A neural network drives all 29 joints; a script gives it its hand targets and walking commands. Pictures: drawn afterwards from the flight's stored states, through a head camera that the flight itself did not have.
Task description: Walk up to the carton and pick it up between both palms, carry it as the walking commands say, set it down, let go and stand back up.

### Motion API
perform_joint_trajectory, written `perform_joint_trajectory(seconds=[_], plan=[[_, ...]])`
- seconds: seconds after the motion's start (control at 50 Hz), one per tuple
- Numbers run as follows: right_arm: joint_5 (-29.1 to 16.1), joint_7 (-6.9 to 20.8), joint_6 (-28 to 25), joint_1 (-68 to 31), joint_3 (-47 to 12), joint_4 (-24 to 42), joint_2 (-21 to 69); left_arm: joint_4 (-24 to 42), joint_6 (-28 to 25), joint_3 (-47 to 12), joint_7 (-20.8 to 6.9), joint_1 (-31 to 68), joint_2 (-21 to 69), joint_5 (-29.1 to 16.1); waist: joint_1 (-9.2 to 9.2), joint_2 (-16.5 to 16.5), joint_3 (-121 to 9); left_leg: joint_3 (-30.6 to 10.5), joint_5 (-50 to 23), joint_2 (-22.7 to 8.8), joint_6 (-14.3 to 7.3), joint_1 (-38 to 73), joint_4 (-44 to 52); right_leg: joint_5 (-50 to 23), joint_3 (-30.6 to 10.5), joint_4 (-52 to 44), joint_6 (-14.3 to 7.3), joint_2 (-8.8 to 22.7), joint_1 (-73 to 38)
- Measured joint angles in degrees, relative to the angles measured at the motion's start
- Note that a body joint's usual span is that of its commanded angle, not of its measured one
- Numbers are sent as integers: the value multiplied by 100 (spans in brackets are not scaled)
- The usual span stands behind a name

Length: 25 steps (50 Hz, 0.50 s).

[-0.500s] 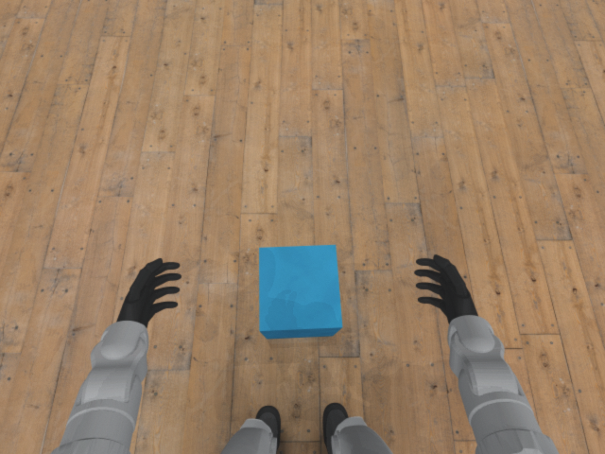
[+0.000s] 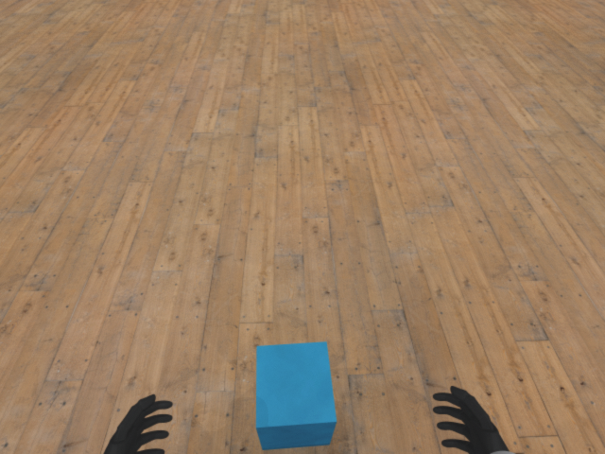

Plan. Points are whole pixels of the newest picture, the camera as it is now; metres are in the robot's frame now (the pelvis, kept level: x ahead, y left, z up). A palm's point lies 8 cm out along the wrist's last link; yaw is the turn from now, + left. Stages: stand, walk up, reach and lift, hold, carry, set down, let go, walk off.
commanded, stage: let go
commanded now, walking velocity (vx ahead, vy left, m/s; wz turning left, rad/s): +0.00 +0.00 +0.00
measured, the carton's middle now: (294, 396) +0.42 +0.01 -0.65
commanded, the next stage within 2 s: stand in 0.28 s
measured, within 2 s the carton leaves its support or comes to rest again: neither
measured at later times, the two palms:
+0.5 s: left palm out of the picture +0.15 +0.29 -0.08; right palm out of the picture +0.15 -0.28 -0.08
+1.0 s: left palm out of the picture +0.14 +0.30 -0.09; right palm out of the picture +0.14 -0.29 -0.09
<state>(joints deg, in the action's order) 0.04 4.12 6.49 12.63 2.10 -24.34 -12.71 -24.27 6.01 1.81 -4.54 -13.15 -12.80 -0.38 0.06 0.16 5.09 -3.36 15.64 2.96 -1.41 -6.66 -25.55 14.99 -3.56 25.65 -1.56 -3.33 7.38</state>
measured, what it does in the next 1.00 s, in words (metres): stands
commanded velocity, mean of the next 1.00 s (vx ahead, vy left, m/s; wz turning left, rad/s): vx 0.00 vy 0.00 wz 0.00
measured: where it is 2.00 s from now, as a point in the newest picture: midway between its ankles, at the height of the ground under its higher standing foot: outside the picture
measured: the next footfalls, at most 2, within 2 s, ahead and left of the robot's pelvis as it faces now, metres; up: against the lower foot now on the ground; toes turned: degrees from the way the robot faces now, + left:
none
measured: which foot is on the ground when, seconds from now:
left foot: down 0.00-1.00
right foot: down 0.00-1.00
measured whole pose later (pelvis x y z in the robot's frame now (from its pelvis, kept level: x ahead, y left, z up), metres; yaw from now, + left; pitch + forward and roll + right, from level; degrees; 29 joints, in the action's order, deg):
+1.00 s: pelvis +0.02 +0.01 +0.00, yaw +0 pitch -1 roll +0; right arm 1.6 -1.7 -0.1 9.3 0.8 -48.8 -20.0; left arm -48.0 0.0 1.2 1.5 -9.3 -20.1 1.5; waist 0.1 -0.3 0.2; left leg -3.4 16.1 3.3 -2.0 -6.2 -23.7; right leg 15.6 -3.6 23.8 -1.2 -2.8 6.9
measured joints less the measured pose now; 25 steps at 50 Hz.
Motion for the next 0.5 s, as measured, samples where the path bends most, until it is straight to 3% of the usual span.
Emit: perform_joint_trajectory(seconds=[0.28, 0.38, 0.5], plan=[[-26, -50, 218, 14, -15, 19, -5, 85, 344, 27, 104, 15, 70, 147, -1, -8, 153, -9, 102, 10, -11, 243, -117, 107, 16, 113, -5, 3, -249], [191, -406, -167, -100, -52, -803, -238, -696, -103, 31, 434, 99, -256, 242, -42, -36, -292, -9, 191, -3, 9, -204, -304, 170, 26, 252, -1, -19, 177], [210, -504, -440, -161, 18, -1384, -542, -1301, -392, 118, 518, 128, -585, 258, -37, -42, -474, -10, 217, -6, -5, -325, -284, 183, 24, 208, 0, -20, 287]])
